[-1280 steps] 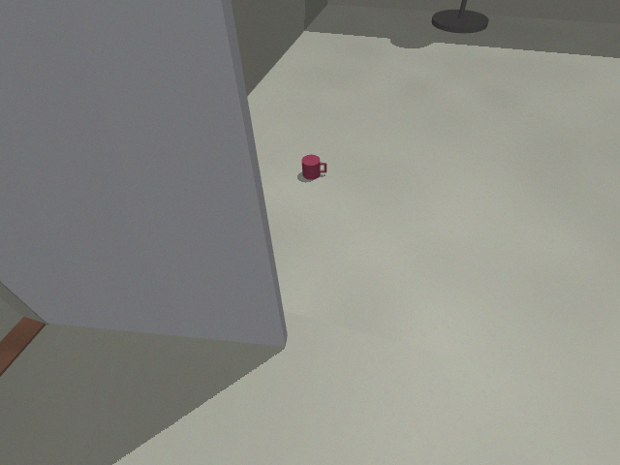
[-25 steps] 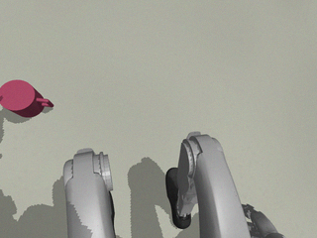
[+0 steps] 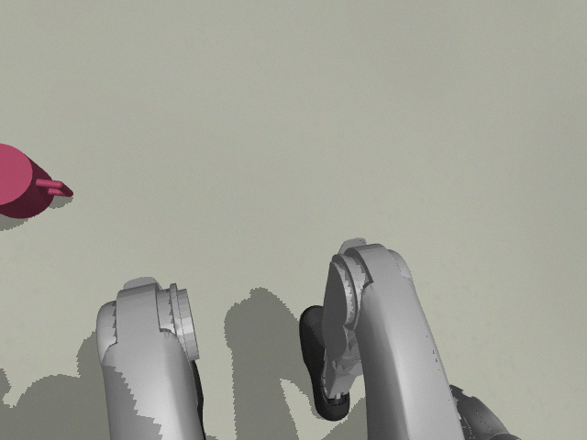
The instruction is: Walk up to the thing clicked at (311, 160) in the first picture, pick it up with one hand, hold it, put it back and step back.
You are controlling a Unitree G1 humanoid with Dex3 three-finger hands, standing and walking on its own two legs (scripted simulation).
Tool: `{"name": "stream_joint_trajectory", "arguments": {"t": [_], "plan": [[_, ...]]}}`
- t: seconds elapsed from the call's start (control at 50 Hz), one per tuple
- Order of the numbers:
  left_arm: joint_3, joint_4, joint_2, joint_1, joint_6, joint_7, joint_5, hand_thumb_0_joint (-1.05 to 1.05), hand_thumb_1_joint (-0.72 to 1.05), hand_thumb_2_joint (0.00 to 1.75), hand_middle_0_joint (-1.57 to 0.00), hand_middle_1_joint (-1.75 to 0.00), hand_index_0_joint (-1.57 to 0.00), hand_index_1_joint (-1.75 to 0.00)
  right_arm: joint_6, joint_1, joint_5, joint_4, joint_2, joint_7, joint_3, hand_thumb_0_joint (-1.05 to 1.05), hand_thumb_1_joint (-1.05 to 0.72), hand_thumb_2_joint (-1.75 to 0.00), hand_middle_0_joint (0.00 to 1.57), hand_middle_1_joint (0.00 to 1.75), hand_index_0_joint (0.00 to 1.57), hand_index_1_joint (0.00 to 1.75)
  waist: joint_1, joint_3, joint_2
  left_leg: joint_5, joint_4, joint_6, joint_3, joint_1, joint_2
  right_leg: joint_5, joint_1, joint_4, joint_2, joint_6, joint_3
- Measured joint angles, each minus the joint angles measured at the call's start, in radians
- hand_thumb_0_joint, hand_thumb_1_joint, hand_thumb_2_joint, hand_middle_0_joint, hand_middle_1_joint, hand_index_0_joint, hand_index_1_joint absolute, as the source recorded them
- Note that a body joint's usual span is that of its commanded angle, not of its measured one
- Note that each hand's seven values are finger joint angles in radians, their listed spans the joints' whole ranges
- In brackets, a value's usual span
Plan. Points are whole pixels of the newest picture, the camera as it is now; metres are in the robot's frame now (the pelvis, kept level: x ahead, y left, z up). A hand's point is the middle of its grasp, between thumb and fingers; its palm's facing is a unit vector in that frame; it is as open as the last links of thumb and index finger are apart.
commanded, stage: rise first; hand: left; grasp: from above
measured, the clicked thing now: (22, 184) +0.48 +0.36 -0.28
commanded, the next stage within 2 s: approach in 1.56 s
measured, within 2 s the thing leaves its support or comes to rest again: neither
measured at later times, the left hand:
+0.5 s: hand out of the picture +0.43 +0.41 -0.16, palm faces -0.45 -0.12 -0.89, open 14.1 cm
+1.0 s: hand out of the picture +0.43 +0.42 -0.16, palm faces -0.45 -0.11 -0.89, open 14.1 cm
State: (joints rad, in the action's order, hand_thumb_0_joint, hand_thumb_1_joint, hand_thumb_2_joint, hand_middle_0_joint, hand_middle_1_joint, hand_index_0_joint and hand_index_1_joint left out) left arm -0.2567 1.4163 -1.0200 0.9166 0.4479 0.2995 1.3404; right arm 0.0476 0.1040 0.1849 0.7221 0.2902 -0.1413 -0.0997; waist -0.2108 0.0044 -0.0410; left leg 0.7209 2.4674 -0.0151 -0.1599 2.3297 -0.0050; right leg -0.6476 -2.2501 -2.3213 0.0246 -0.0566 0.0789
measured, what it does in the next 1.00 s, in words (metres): stands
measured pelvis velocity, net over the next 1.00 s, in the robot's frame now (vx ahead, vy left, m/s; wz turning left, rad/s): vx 0.00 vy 0.01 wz -0.02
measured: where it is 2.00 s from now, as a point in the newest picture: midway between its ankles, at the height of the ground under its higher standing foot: (260, 406)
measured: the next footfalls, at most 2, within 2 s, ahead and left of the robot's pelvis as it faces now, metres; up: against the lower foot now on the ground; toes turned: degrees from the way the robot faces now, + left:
none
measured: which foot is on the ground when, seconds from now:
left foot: down 0.00-1.00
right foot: down 0.00-1.00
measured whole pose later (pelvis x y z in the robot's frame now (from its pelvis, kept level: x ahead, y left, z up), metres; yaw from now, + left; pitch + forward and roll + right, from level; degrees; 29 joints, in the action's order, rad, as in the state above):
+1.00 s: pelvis +0.00 +0.01 -0.01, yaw -1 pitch +31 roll -13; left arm -0.25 1.44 -1.10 0.96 0.44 0.28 1.35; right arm 0.05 0.11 0.18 0.69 0.30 -0.16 -0.15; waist -0.24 0.04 -0.06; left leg 0.71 2.50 -0.03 -0.18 2.35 0.00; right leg -0.64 -2.25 -2.33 0.02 -0.07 0.09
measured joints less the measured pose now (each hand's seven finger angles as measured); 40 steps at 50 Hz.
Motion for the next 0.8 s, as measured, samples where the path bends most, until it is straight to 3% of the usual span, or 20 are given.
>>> {"name": "stream_joint_trajectory", "arguments": {"t": [0.3,0.8], "plan": [[0.003,0.003,-0.020,0.023,-0.012,-0.005,-0.002,0.00,-0.53,1.02,-0.10,-1.03,-0.09,-1.04,-0.003,-0.015,0.001,-0.014,-0.001,-0.011,-0.008,0.00,-0.91,-0.90,0.20,0.30,0.20,0.30,-0.005,0.010,-0.008,0.004,0.008,-0.006,-0.005,0.007,0.005,-0.006,0.003,0.000,0.001,-0.005,0.005],[-0.001,0.054,-0.092,0.064,0.000,0.000,0.024,0.00,-0.56,1.06,-0.12,-0.99,-0.09,-1.03,0.002,0.003,0.000,-0.026,0.010,-0.013,-0.050,0.00,-0.91,-0.90,0.20,0.30,0.20,0.30,-0.037,0.042,-0.021,-0.008,0.033,-0.013,-0.018,0.022,0.005,0.010,0.000,-0.009,-0.007,-0.007,0.014]]}}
